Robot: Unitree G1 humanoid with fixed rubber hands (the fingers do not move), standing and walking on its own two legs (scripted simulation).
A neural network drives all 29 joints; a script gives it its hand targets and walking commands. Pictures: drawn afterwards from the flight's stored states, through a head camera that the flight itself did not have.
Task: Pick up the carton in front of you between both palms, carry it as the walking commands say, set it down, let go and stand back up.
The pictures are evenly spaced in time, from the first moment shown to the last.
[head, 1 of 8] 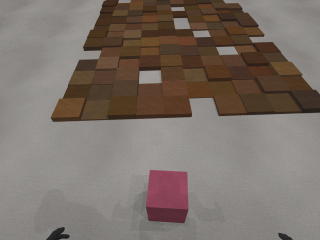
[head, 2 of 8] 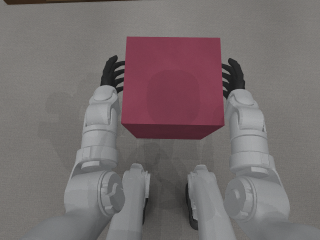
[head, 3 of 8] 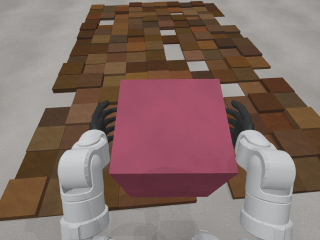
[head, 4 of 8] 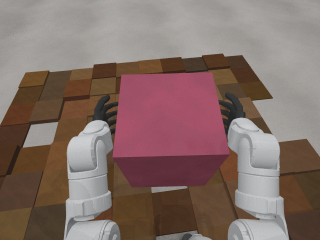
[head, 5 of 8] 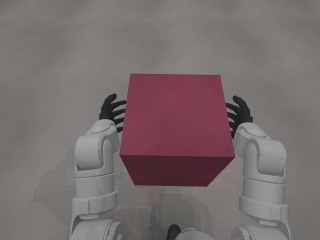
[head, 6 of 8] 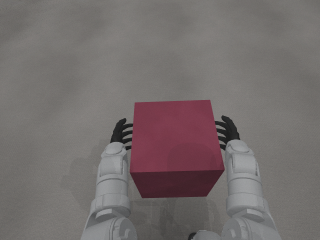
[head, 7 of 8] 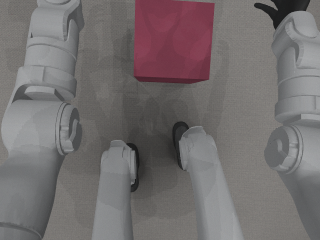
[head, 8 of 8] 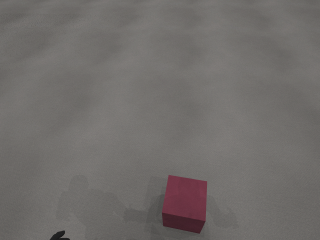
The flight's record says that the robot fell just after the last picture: no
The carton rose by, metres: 0.79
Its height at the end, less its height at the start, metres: +0.00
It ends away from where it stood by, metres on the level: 6.07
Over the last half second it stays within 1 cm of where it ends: yes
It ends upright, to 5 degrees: yes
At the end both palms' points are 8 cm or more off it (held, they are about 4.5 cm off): yes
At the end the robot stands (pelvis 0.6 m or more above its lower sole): yes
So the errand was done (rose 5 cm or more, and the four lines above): yes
